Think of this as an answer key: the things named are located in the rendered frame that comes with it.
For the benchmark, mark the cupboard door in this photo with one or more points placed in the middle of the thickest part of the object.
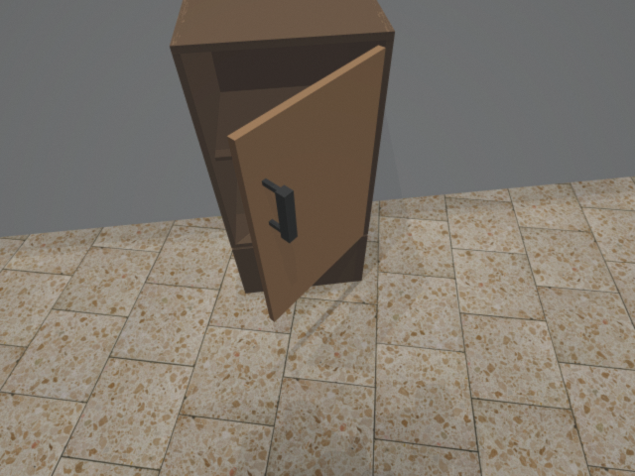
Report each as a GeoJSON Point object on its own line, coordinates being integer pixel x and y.
{"type": "Point", "coordinates": [319, 143]}

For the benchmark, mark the handle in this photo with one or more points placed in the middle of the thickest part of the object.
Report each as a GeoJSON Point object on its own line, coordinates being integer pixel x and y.
{"type": "Point", "coordinates": [287, 225]}

